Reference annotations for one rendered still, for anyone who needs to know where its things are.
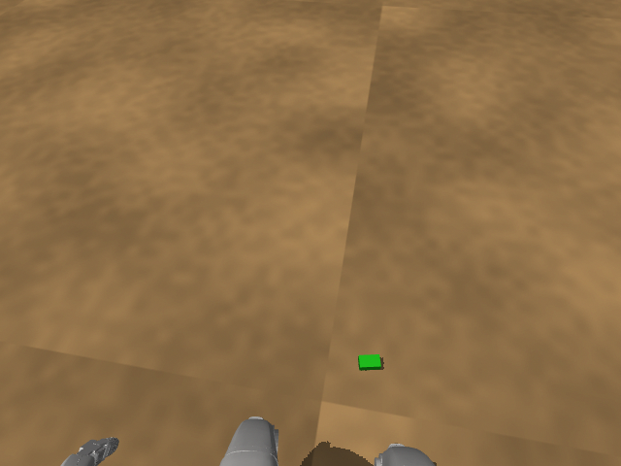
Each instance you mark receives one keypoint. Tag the small box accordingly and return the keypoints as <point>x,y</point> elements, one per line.
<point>369,362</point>

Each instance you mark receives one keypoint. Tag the left robot hand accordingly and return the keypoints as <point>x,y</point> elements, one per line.
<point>92,453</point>

